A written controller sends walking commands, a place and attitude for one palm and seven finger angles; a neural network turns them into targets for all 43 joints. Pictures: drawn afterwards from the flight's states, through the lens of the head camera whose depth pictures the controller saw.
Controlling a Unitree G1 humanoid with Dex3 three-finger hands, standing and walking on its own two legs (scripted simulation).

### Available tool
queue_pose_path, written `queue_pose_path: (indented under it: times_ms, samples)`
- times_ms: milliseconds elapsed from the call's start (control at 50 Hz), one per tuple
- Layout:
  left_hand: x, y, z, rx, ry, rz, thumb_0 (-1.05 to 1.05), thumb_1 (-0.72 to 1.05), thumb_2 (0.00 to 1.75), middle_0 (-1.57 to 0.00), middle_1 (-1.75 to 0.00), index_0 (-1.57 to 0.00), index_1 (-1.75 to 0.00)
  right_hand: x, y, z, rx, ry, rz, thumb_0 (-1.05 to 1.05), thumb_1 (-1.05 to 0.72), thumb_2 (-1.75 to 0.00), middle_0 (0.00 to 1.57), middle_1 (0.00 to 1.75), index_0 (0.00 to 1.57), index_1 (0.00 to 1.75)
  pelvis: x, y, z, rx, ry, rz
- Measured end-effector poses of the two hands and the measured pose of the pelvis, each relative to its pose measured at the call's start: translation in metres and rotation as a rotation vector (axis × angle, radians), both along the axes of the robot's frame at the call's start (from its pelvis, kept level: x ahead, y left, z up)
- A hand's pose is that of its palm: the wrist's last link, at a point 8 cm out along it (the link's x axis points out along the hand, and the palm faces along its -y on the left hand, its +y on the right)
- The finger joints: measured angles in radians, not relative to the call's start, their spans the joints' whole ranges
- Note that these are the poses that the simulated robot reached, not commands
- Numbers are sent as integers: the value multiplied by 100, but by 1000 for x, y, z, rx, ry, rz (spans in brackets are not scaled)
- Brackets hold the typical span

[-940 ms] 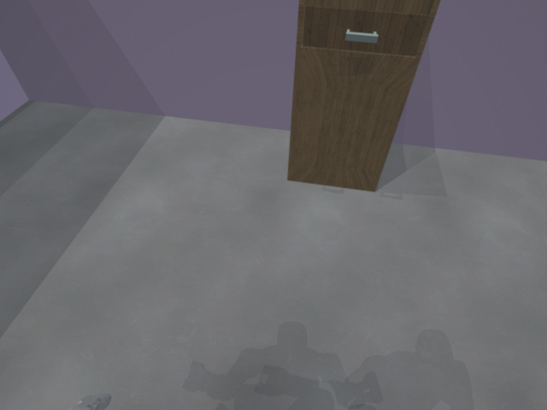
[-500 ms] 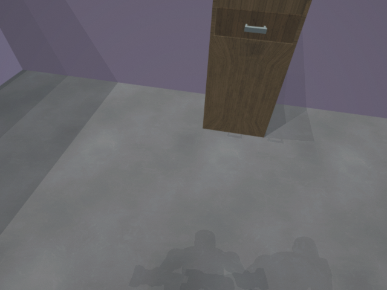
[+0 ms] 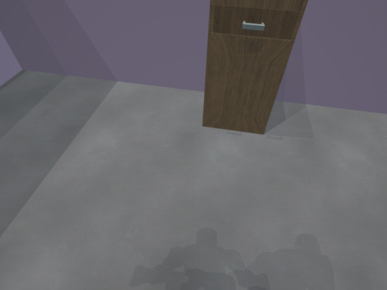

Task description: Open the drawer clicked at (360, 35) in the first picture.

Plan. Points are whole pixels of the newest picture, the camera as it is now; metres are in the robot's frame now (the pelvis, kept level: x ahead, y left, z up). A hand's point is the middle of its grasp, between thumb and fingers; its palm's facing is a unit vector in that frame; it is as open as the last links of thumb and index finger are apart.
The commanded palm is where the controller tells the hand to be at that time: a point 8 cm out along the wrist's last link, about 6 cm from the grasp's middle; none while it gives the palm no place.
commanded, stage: stand and wait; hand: left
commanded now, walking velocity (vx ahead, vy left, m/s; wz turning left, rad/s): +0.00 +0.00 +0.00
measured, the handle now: (253, 25) +1.36 -0.23 +0.02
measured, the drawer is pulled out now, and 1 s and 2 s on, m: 0.00 0.00 0.00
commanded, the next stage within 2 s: look at it before walking up in 0.02 s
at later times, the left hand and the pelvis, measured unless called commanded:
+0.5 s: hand out of the picture +0.09 +0.25 -0.16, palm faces -0.03 -0.94 -0.33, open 7.4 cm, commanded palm none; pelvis +0.01 +0.00 +0.00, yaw +0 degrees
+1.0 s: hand out of the picture +0.08 +0.21 -0.17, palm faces -0.12 -0.95 -0.28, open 7.4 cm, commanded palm none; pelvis +0.02 -0.01 -0.01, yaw -8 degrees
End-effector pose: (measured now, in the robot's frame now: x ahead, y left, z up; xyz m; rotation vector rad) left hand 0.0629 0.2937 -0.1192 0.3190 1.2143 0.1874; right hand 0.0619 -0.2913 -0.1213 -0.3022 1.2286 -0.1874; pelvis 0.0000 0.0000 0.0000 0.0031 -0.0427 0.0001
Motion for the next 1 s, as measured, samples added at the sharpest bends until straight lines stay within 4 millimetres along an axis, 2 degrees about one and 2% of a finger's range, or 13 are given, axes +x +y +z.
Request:
queue_pose_path:
  times_ms: [560, 740, 860, 1000]
  samples:
    - [22, 0, 0, -4, -7, -6, 1, 90, 90, -20, -30, -21, -30, 33, -1, 7, -12, -37, 12, 0, -90, -90, 20, 30, 20, 30, 16, 0, 2, -1, 5, -6]
    - [26, 1, 3, 2, -15, -6, 1, 90, 90, -20, -30, -21, -30, 37, 0, 7, -10, -41, 15, 0, -90, -90, 20, 30, 20, 30, 18, 0, 2, -1, 4, -6]
    - [23, -4, -4, -2, 15, -14, 1, 90, 90, -20, -30, -21, -30, 30, 4, 2, -6, -54, -25, 0, -91, -90, 20, 30, 20, 30, 15, 0, -1, 2, 9, -50]
    - [14, -37, -18, -57, 95, -64, 1, 91, 90, -20, -30, -20, -30, -5, 15, -18, 70, -44, -125, 0, -91, -90, 20, 30, 20, 30, 15, -10, -9, 25, 5, -145]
